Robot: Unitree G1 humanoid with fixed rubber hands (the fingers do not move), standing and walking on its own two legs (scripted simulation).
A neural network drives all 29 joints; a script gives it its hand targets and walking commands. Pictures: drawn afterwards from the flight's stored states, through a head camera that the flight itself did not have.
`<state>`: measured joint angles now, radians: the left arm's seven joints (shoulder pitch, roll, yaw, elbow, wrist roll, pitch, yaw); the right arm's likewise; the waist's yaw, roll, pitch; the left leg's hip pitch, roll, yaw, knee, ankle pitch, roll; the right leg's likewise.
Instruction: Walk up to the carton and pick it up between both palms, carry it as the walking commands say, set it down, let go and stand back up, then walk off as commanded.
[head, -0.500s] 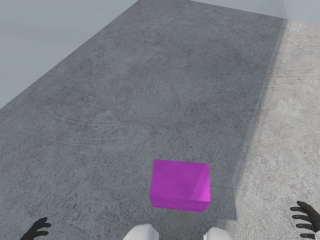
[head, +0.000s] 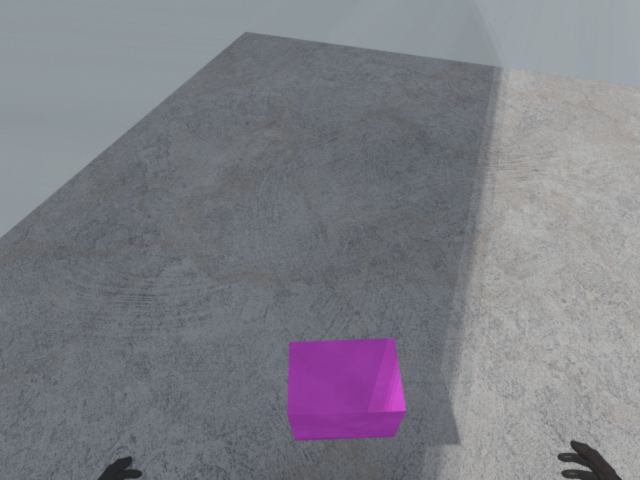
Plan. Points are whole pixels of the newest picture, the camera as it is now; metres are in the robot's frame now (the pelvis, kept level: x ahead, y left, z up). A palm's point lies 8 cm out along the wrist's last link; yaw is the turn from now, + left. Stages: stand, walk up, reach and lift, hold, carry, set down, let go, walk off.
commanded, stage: walk up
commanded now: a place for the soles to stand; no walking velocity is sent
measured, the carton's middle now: (343, 391) +0.43 -0.01 -0.64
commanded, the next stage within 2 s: reach and lift in 1.24 s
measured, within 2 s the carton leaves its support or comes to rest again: neither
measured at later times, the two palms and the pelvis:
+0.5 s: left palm out of the picture +0.11 +0.29 -0.09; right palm out of the picture +0.10 -0.35 -0.08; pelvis +0.00 -0.02 +0.01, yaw -2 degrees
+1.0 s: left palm (134, 469) +0.14 +0.28 -0.09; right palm out of the picture +0.10 -0.36 -0.08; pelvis +0.01 -0.03 +0.01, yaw -3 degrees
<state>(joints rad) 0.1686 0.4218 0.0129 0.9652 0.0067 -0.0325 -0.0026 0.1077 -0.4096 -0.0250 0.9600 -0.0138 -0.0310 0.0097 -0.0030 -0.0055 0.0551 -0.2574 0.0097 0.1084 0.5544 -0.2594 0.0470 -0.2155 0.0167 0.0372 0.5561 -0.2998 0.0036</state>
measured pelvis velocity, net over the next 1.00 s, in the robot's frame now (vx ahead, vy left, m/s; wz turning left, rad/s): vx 0.01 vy -0.03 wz -0.05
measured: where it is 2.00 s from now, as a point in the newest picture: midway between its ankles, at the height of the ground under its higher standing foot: outside the picture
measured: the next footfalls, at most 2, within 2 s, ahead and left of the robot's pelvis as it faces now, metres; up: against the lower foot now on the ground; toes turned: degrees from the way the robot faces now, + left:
none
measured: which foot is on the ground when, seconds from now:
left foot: down 0.00-1.00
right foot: down 0.00-1.00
